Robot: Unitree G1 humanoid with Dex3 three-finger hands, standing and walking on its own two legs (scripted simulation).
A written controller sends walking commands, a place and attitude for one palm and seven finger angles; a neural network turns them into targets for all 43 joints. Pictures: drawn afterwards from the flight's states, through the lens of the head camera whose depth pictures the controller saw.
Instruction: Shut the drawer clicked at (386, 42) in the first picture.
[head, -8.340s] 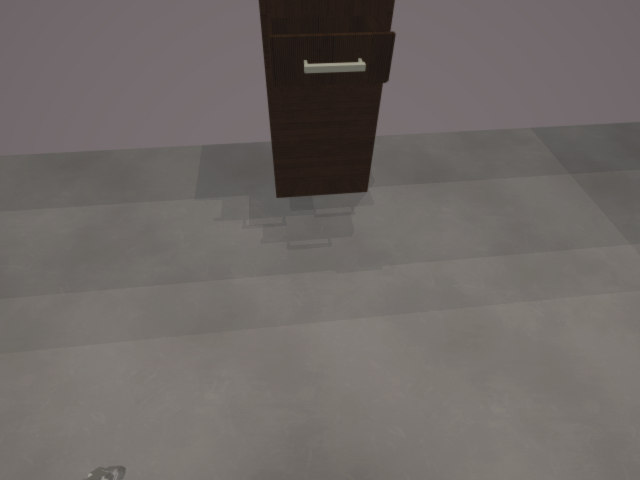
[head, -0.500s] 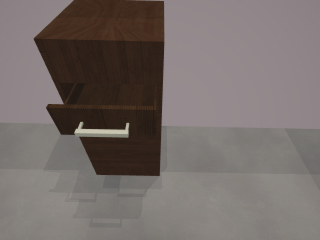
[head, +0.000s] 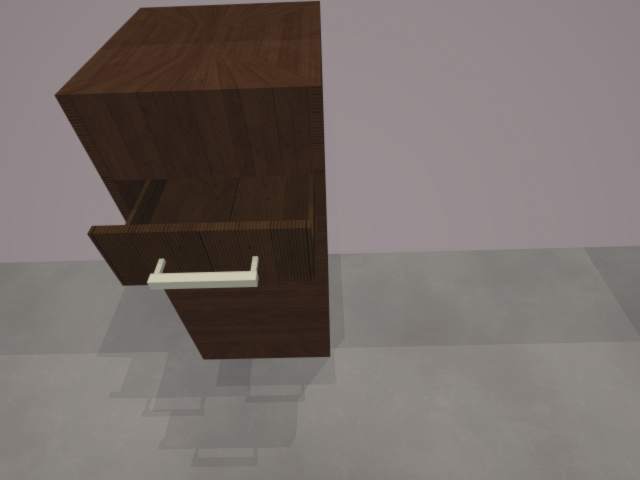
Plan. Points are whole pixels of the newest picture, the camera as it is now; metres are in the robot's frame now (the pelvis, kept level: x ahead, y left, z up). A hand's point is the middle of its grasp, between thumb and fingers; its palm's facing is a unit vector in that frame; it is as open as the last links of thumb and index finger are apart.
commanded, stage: look again from close up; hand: left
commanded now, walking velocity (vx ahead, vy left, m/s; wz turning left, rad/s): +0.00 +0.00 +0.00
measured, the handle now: (205, 271) +0.47 +0.24 -0.07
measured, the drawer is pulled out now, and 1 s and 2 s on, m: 0.14 0.14 0.14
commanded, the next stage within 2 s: raise the hand and make a fist in 0.10 s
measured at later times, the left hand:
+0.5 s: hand (204, 422) +0.19 +0.16 +0.00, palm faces +0.05 -1.00 -0.02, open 6.6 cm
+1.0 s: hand (193, 402) +0.22 +0.18 -0.02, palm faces +0.03 -1.00 -0.04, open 4.0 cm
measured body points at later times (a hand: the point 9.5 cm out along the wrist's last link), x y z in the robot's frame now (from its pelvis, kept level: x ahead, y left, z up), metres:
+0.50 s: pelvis -0.03 -0.02 -0.05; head +0.00 -0.02 +0.40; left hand +0.18 +0.21 +0.00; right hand +0.17 -0.28 -0.10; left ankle -0.02 +0.11 -0.74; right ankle +0.01 -0.12 -0.74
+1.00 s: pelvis -0.04 -0.02 -0.07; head +0.02 -0.02 +0.37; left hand +0.21 +0.24 -0.02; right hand +0.10 -0.24 -0.17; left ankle -0.02 +0.11 -0.74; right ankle +0.01 -0.12 -0.74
